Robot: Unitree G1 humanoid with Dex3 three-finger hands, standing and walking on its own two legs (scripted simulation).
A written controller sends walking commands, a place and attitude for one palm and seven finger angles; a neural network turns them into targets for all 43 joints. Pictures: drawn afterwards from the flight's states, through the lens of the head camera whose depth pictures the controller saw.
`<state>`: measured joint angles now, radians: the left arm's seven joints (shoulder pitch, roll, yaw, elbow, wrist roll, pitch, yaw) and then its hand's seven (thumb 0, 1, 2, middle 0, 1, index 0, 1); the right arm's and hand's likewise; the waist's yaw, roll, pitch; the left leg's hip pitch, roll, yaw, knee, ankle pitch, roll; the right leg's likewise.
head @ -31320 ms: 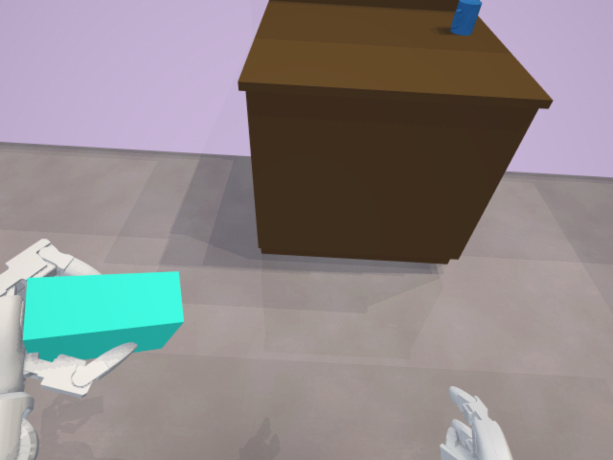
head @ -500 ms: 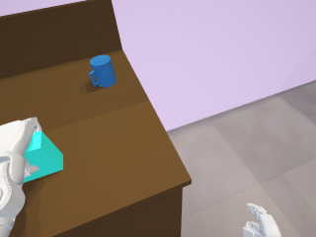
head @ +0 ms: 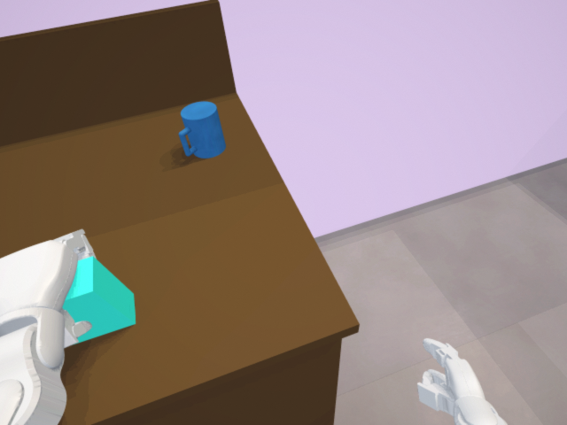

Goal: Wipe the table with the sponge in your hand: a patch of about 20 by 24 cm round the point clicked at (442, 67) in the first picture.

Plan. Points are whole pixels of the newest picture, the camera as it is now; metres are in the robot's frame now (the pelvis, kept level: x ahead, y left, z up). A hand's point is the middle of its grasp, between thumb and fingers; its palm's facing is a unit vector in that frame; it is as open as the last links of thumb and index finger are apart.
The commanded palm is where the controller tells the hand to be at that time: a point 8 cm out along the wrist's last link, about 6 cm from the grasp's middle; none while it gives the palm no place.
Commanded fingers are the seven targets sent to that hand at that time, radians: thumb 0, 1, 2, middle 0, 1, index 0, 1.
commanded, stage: wipe back along the first lane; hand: left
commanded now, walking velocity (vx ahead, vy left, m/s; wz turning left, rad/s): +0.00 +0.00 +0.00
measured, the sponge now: (83, 311) +0.22 +0.32 +0.07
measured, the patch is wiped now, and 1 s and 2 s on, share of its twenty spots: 1.00 1.00 1.00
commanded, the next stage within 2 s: lift the sponge slowly off the table in 0.12 s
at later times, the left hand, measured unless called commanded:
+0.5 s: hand (66, 305) +0.20 +0.30 +0.12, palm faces +0.07 -0.05 -1.00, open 9.6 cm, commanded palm +0.16 +0.29 +0.16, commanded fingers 0.00 0.10 1.30 -1.20 -1.60 -1.20 -1.60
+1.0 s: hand (61, 318) +0.18 +0.29 +0.13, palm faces +0.05 -0.06 -1.00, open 9.5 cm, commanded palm +0.15 +0.29 +0.19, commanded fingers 0.00 0.10 1.30 -1.20 -1.60 -1.20 -1.60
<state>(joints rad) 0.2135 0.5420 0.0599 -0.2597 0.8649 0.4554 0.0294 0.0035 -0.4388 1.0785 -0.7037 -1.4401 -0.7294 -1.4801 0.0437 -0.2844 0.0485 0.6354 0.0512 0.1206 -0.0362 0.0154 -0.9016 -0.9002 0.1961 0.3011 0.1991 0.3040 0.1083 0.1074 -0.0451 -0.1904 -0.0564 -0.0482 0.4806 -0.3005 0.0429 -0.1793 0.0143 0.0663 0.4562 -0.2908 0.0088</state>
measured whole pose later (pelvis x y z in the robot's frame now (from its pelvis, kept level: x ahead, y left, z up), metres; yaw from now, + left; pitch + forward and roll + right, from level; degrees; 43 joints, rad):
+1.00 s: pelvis -0.01 -0.02 +0.00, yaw +0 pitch -3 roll +0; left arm 0.28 0.61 0.06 -0.35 0.81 0.45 -0.05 0.00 -0.48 1.07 -0.77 -1.37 -0.79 -1.41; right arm 0.02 -0.28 0.05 0.65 0.03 0.12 -0.08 0.02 -0.90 -0.90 0.20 0.30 0.20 0.30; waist 0.14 0.11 -0.01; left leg -0.12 -0.03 -0.07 0.45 -0.28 0.01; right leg -0.11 0.04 0.05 0.44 -0.28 -0.02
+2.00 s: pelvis -0.04 -0.04 +0.00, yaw +1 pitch -4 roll +0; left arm 0.02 0.70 0.06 -0.30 0.78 0.52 -0.17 -0.01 -0.48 1.08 -0.78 -1.36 -0.80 -1.40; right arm -0.01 -0.30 0.07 0.66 0.04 0.11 -0.09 0.02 -0.90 -0.90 0.20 0.30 0.20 0.30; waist 0.14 0.13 -0.01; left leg -0.13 -0.02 -0.08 0.42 -0.23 -0.01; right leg -0.13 0.04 0.04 0.44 -0.24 -0.04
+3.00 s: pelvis -0.03 -0.02 +0.00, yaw +1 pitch -4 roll +0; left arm 0.07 0.65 0.03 -0.46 0.75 0.58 -0.15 -0.01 -0.49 1.08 -0.78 -1.36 -0.80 -1.40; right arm -0.03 -0.28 0.09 0.63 0.05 0.12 -0.08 0.02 -0.90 -0.90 0.20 0.30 0.20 0.30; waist 0.17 0.13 0.00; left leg -0.12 -0.04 -0.06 0.41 -0.22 0.02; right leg -0.13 0.02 0.05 0.43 -0.24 -0.01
